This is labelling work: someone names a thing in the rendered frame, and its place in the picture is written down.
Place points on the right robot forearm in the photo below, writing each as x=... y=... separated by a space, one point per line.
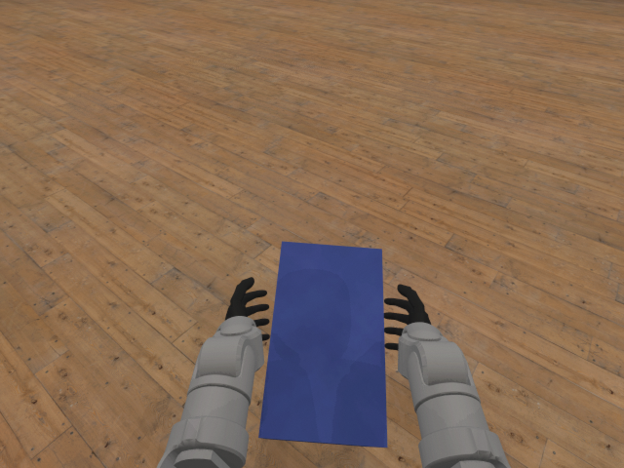
x=452 y=424

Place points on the right robot hand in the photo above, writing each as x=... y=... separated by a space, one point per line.
x=413 y=305

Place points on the left robot hand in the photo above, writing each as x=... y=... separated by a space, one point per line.
x=239 y=300

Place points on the left robot forearm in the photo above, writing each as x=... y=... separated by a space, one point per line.
x=212 y=430

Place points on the carton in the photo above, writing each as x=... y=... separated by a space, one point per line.
x=325 y=378

